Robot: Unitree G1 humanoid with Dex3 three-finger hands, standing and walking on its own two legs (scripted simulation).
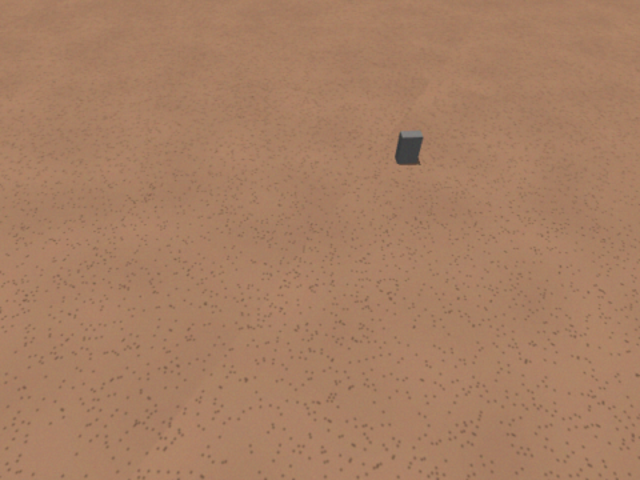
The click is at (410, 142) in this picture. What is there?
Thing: carton on end
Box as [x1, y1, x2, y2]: [395, 130, 422, 163]
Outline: 420,130 400,131 395,154 397,163 416,162 422,139
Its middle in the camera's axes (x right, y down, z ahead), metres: +0.44 -0.46 +1.96
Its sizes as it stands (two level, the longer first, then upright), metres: 0.101 0.054 0.156
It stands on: the floor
